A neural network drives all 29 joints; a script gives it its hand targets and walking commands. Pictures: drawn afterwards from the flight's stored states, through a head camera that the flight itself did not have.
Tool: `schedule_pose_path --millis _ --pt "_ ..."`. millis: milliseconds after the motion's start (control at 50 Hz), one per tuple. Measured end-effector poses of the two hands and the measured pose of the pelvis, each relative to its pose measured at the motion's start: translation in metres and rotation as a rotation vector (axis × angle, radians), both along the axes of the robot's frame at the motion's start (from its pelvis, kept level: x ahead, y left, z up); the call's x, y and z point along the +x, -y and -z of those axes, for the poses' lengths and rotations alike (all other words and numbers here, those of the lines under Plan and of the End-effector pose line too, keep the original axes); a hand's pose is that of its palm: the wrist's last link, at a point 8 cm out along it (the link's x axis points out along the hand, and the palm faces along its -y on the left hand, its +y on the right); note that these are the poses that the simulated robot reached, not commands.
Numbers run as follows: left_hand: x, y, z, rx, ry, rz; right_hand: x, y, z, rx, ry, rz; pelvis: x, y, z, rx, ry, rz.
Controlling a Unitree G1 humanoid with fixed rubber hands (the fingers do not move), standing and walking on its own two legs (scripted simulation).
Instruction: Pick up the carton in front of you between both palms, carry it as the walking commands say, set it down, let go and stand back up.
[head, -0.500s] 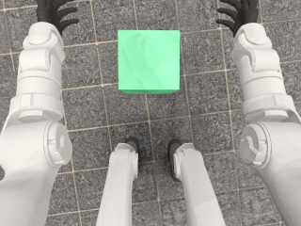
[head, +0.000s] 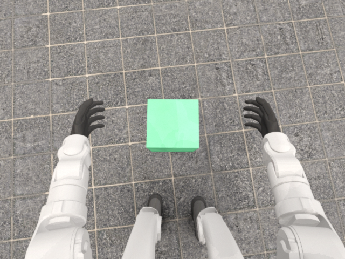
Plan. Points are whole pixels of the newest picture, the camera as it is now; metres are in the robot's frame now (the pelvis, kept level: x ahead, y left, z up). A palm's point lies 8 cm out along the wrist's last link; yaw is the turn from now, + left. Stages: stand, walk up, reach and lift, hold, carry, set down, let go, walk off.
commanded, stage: let go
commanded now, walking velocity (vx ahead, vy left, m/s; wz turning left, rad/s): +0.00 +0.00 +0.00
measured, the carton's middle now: (172, 128) +0.48 +0.01 -0.59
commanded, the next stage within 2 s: stand in 0.96 s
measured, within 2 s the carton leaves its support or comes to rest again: neither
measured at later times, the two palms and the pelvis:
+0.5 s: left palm (52, 224) +0.22 +0.23 -0.01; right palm (325, 219) +0.22 -0.24 -0.01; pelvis +0.04 -0.01 +0.06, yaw +0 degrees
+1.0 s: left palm (47, 235) +0.20 +0.23 -0.01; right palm (333, 227) +0.21 -0.24 +0.00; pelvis +0.05 -0.01 +0.06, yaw +0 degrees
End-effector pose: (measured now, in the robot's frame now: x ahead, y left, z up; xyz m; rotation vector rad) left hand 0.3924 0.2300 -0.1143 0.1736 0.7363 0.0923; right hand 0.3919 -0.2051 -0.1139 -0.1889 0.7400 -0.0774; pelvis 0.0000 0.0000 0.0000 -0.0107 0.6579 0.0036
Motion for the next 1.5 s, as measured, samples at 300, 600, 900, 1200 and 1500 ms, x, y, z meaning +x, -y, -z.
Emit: schedule_pose_path --millis 300,600,900,1200,1500 --pt "-0.109 0.003 -0.066 -0.009 -0.028 0.011 -0.110 0.023 -0.066 0.015 -0.026 0.009 0.026 0.005 -0.043 0.009 0.284 0.003" --pt "-0.189 0.004 -0.110 -0.012 -0.049 0.011 -0.185 0.036 -0.111 0.017 -0.042 0.003 0.044 0.008 -0.066 0.016 0.640 0.001" --pt "-0.188 0.006 -0.113 -0.010 -0.067 0.017 -0.184 0.032 -0.114 0.019 -0.057 -0.003 0.044 0.008 -0.064 0.017 0.753 0.001" --pt "-0.201 -0.049 -0.095 0.163 -0.148 -0.038 -0.196 0.083 -0.099 -0.175 -0.146 0.056 0.056 0.005 -0.059 0.007 0.660 0.005" --pt "-0.198 -0.056 -0.089 0.179 -0.194 -0.038 -0.198 0.084 -0.091 -0.189 -0.197 0.066 0.065 0.000 -0.062 0.009 0.661 0.006"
